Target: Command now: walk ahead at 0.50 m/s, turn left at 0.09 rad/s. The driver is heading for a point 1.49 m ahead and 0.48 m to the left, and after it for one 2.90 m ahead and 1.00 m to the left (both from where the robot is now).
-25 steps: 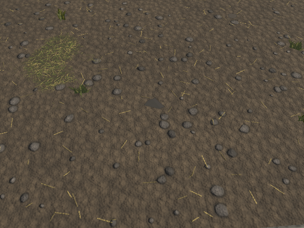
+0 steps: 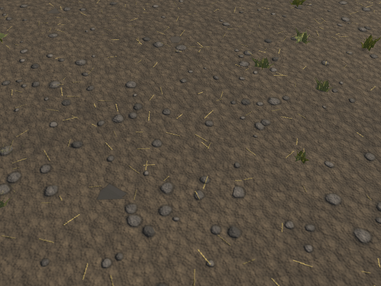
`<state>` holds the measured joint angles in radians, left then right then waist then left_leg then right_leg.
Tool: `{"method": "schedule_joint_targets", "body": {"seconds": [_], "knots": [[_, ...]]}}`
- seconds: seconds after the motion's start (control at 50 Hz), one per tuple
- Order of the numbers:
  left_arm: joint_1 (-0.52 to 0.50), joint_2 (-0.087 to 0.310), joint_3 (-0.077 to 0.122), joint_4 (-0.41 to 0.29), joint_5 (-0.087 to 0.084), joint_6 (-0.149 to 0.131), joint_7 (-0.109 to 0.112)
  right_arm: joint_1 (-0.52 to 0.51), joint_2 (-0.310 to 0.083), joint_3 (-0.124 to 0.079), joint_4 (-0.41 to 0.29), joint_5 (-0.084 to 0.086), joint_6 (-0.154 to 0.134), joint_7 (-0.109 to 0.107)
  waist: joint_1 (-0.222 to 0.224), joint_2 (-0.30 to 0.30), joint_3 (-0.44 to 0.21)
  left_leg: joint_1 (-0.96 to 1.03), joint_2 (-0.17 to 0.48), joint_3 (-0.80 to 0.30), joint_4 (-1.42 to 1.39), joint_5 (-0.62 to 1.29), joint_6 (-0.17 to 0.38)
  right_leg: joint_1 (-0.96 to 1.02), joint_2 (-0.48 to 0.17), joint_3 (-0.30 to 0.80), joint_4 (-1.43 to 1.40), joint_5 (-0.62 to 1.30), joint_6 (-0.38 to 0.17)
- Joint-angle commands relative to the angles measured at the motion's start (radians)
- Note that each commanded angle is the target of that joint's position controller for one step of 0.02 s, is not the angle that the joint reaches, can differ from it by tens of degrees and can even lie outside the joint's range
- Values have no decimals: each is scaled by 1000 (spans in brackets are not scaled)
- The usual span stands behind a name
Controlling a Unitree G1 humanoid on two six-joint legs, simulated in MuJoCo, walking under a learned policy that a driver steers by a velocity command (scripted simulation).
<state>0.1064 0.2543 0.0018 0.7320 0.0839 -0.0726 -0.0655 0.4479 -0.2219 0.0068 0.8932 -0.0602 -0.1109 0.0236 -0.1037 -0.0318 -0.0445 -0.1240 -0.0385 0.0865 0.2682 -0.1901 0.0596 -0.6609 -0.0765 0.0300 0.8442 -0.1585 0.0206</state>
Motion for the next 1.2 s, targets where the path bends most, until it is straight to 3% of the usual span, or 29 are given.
{"method": "schedule_joint_targets", "body": {"seconds": [0.02,0.12,0.16,0.18,0.2,0.22,0.24,0.3,0.34,0.4,0.42,0.44,0.54,0.58,0.6,0.62,0.64,0.66,0.68,0.7,0.74,0.84,0.92,1.0,1.02,1.04,1.06,1.12,1.2], "knots": [[42,23,-5,-58,9,20,-8,-91,-137,-38,-57,-21,-26,49,100,110,52,-183,231,-204,-78,218,225,166,4,7,-16,214,-27],[5,92,26,-105,2,-11,24,-89,-149,-37,-67,-8,-25,30,101,101,43,-145,228,-237,129,203,189,305,47,-70,-103,1,-62],[236,135,54,-52,-28,-34,50,-128,-190,-52,-91,-17,-25,40,217,35,-28,-367,133,-197,460,325,142,734,88,-113,-186,6,-103],[414,214,69,-18,-31,-44,67,-57,-77,-32,-117,-30,-25,56,236,-186,-208,-545,2,-109,833,-4,55,1044,-123,153,-250,224,-308],[521,174,43,-22,-18,-44,53,42,2,-5,-106,-20,-43,69,226,-232,-295,-720,-63,-154,1108,-467,28,1110,-341,508,-379,385,-502],[485,146,52,10,-2,-58,50,-128,-44,-22,-161,5,-41,62,258,-134,-18,-927,-17,-235,1185,-372,42,885,-379,596,-492,-4,-454],[375,76,29,22,-34,-59,48,-202,-72,-31,-167,-2,-26,34,196,-48,75,-922,63,-219,1172,-238,50,704,-351,482,-505,-143,-381],[176,-77,-26,-13,-11,-44,69,-170,8,0,-149,-69,16,31,67,10,96,-681,164,-236,931,1,39,419,-241,202,-536,-52,-276],[148,-88,-34,-17,5,-64,110,-191,2,1,-142,-61,17,64,74,28,64,-645,163,-197,726,302,28,413,-153,53,-497,-57,-219],[284,25,-15,50,23,-73,108,-311,-33,-10,-150,-14,13,91,135,0,78,-390,113,-72,417,653,17,253,-74,-114,-450,-154,-182],[270,162,51,79,-149,-66,120,-388,-66,-40,-215,141,35,59,107,-21,160,-313,46,-144,399,633,10,128,-109,-75,-445,-46,-150],[281,161,50,92,-160,-62,122,-408,-80,-38,-225,149,48,49,100,-7,147,-317,51,-149,367,627,14,177,-120,-100,-393,-55,-137],[361,88,61,114,-116,-13,103,-474,-42,-36,-243,88,87,82,166,40,145,-455,94,-112,202,525,42,493,-187,-93,-99,-41,-106],[338,119,78,110,-109,2,94,-243,-101,-79,-174,76,77,71,49,89,40,-141,28,-17,122,456,91,429,-148,-152,219,218,-85],[363,128,86,118,-98,-10,88,-91,-165,-115,-121,74,83,51,-24,178,-57,200,59,-75,143,616,158,216,-44,-207,621,37,-41],[490,34,53,69,-66,-38,66,-65,-264,-122,-132,71,73,40,55,341,-184,623,228,-325,466,941,283,-252,16,-116,985,-589,1],[447,121,56,13,-75,-66,57,-11,-267,-127,-157,95,83,35,2,259,-403,682,303,-510,413,761,381,-266,5,28,1012,-586,1],[313,102,43,-90,-134,-85,56,46,-313,-141,-142,80,92,17,-20,248,-404,670,390,-781,154,104,443,-430,43,60,1023,-483,13],[201,141,62,-84,-128,-87,88,-122,-205,-110,-179,70,85,-1,27,-10,-257,443,364,-752,32,-145,326,-428,-17,77,752,-208,-15],[212,133,59,-92,-127,-74,108,-218,-205,-107,-209,59,72,-13,93,90,-200,300,406,-853,21,-156,353,-392,-24,99,718,-154,-1],[242,153,81,-58,-68,-31,124,-329,-162,-97,-236,65,57,-12,176,-2,-45,-63,298,-673,19,108,316,-183,-68,120,463,-125,61],[42,34,56,-115,-58,-34,103,-257,-184,-116,-209,82,62,-48,112,61,-33,-337,91,-380,47,300,221,159,15,22,-52,136,74],[-53,60,65,-144,-92,-36,86,-164,-155,-116,-187,92,82,-49,64,94,-25,-206,124,-477,93,65,197,168,65,46,-225,133,50],[34,105,96,-132,-83,-58,73,-139,-114,-107,-189,85,78,-38,121,137,-43,-160,104,-506,231,9,127,385,61,30,-347,48,-44],[154,143,109,-117,-74,-60,79,-153,-68,-92,-204,76,70,-33,175,74,-111,-254,44,-425,440,-12,85,582,-49,135,-356,33,-102],[289,236,138,-71,-54,-53,76,-60,-34,-81,-219,100,57,-33,163,-253,-212,-539,-92,-264,756,-250,14,863,-247,530,-454,-175,-268],[341,191,135,-61,-79,-51,69,-77,-108,-92,-211,97,47,-33,195,-253,-177,-730,-53,-267,930,-392,-10,908,-322,773,-536,-428,-312],[206,112,107,-82,-77,-32,72,-252,-136,-103,-241,66,47,-32,166,-31,29,-748,49,-226,936,-161,-16,650,-213,485,-574,-250,-249],[163,89,95,-59,-82,-35,62,-241,-90,-99,-222,65,55,-27,109,-72,25,-580,98,-157,760,-61,-40,490,-125,279,-646,6,-229]]}}
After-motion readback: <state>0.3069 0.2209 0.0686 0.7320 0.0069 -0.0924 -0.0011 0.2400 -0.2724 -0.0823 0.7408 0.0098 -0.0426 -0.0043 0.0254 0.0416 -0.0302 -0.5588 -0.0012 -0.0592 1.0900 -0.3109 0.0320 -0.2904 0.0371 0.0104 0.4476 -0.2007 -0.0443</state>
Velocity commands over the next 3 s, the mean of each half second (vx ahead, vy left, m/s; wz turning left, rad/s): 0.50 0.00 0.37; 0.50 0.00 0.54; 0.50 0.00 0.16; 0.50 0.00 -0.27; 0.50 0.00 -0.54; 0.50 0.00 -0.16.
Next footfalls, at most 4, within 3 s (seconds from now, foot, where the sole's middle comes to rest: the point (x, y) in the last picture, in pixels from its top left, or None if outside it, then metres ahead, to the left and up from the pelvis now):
0.16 right None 0.19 -0.13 -0.78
0.58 left None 0.46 0.15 -0.91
1.02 right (165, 249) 0.74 0.05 -0.91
1.52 left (81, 242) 0.80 0.39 -0.91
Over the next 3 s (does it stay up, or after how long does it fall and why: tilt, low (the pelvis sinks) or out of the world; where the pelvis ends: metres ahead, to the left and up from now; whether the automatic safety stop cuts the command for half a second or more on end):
stays up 1.50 0.47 -0.14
